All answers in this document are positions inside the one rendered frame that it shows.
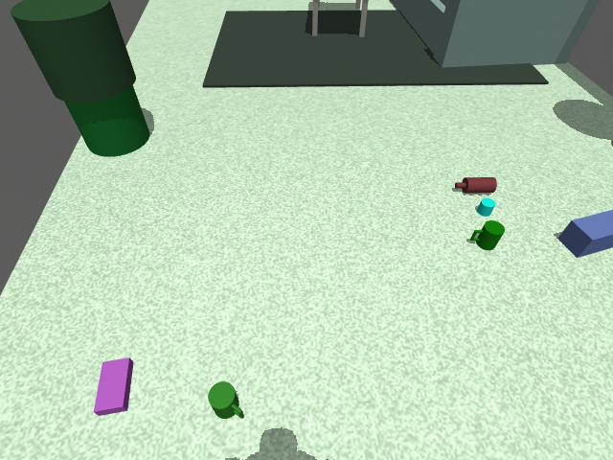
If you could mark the potted plant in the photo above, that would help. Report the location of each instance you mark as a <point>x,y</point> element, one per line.
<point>81,53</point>

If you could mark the sofa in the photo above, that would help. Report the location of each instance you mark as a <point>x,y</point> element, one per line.
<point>494,32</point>

